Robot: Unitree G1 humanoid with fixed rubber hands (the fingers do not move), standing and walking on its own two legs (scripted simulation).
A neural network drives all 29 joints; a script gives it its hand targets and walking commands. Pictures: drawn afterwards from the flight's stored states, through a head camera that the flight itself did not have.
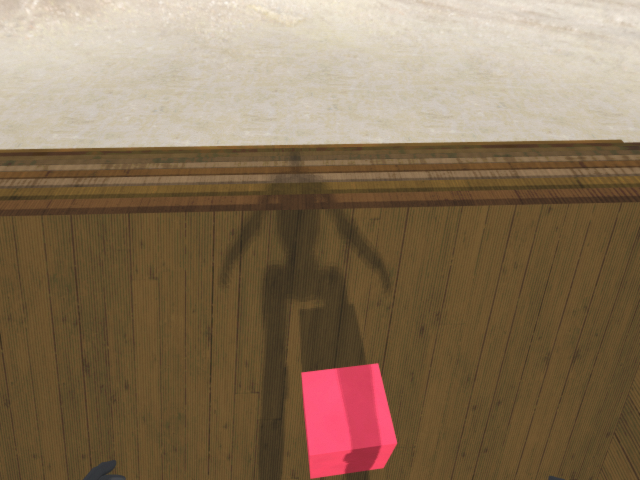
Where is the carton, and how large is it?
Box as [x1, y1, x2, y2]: [301, 363, 396, 478]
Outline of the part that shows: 377,363 301,373 310,478 383,467 396,444 396,440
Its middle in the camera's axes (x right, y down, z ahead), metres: +0.06 +0.51 +1.07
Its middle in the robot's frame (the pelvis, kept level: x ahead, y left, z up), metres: +0.40 -0.05 -0.66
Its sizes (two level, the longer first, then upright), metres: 0.210 0.200 0.250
